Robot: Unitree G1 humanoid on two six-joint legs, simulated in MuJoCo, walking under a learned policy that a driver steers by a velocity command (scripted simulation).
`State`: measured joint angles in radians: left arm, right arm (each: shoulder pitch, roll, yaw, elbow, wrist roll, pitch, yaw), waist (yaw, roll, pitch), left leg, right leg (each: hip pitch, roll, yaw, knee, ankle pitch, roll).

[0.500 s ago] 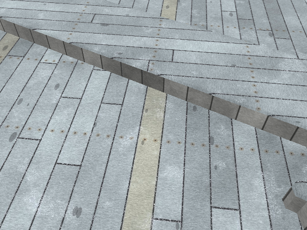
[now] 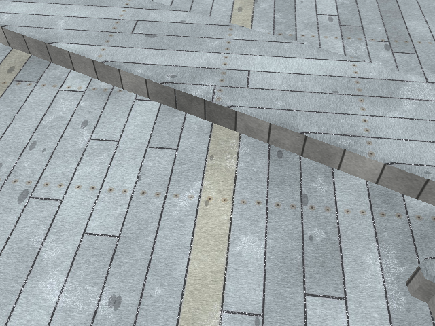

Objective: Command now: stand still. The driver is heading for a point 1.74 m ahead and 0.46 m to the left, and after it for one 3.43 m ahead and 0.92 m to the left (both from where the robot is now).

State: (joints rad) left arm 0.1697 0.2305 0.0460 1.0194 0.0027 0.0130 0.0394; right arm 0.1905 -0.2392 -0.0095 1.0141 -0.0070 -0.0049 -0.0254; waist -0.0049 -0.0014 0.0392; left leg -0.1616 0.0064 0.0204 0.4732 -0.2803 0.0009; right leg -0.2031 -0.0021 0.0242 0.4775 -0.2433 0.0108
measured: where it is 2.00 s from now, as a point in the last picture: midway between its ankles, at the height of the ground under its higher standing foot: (209, 310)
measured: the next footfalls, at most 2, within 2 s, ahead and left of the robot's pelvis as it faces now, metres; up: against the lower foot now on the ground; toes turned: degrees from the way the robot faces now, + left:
left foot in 0.72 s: +0.22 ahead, +0.09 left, +0.00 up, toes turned +1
left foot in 1.50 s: +0.42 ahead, +0.12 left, +0.00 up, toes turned +8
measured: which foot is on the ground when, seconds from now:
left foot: down 0.00-0.40, up 0.42-0.70, down 0.72-1.00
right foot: down 0.00-1.00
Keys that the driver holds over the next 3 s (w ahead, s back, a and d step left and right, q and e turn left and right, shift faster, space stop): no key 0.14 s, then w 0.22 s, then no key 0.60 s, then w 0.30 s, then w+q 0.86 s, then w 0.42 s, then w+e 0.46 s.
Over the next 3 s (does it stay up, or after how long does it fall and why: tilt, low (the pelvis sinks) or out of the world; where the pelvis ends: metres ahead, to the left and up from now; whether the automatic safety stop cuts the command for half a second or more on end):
stays up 0.98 0.34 0.00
